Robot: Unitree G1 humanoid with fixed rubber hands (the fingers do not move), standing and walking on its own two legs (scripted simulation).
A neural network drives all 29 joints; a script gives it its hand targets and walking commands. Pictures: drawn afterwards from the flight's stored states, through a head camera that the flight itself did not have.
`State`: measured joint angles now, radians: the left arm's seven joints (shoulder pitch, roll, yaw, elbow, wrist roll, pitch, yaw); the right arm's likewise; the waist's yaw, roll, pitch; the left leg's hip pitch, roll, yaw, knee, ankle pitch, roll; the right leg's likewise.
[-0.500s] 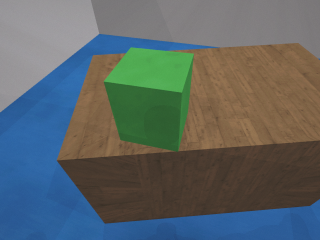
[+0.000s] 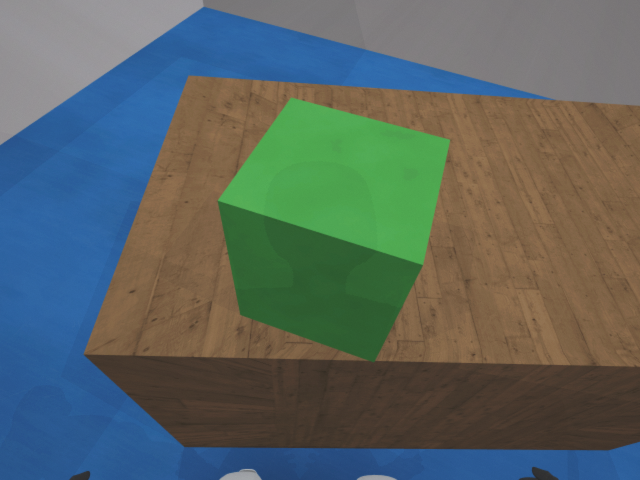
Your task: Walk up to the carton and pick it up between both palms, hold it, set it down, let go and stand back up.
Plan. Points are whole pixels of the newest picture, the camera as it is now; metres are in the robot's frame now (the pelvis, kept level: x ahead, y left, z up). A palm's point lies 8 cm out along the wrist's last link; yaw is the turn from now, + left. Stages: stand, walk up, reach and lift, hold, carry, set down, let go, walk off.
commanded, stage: walk up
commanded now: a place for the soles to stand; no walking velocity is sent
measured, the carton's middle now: (334, 236) +0.42 -0.02 +0.05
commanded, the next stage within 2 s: reach and lift in 1.20 s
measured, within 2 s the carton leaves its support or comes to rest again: neither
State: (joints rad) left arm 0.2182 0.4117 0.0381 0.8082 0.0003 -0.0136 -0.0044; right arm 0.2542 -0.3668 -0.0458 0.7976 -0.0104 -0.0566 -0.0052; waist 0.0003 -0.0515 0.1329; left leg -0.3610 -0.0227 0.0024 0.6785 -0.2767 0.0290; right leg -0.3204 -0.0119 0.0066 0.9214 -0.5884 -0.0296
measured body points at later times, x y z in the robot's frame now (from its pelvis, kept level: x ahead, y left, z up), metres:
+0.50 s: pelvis +0.02 -0.01 +0.00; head +0.04 -0.02 +0.45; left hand +0.14 +0.31 -0.09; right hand +0.14 -0.32 -0.12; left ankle +0.05 +0.11 -0.72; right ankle +0.02 -0.14 -0.72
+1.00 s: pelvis +0.01 -0.01 +0.02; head +0.02 -0.01 +0.47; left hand +0.10 +0.30 -0.10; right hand +0.13 -0.31 -0.10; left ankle +0.05 +0.11 -0.72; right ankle +0.02 -0.14 -0.72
